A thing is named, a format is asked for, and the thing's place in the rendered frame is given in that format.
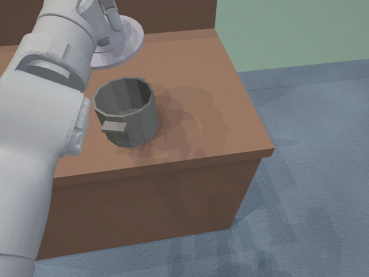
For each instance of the knob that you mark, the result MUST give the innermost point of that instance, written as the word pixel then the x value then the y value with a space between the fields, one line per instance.
pixel 109 29

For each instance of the robot left forearm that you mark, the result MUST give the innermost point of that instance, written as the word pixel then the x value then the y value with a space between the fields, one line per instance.
pixel 61 45

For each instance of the table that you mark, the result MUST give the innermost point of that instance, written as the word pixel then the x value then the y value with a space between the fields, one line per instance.
pixel 192 176

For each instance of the lid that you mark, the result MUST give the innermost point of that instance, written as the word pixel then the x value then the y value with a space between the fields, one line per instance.
pixel 124 45

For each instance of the robot left hand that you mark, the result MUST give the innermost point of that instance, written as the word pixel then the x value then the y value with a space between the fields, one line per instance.
pixel 113 18

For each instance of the robot left upper arm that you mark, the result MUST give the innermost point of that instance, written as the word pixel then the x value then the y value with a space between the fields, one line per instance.
pixel 40 121

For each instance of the pot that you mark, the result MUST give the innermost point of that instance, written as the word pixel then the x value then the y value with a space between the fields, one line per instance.
pixel 126 109

